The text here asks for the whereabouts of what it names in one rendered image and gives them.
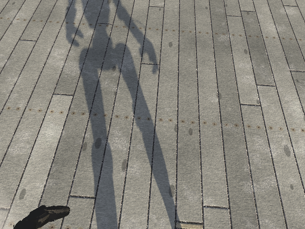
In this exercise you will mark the left robot hand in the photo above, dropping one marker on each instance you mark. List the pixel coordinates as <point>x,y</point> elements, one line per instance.
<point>41,216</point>

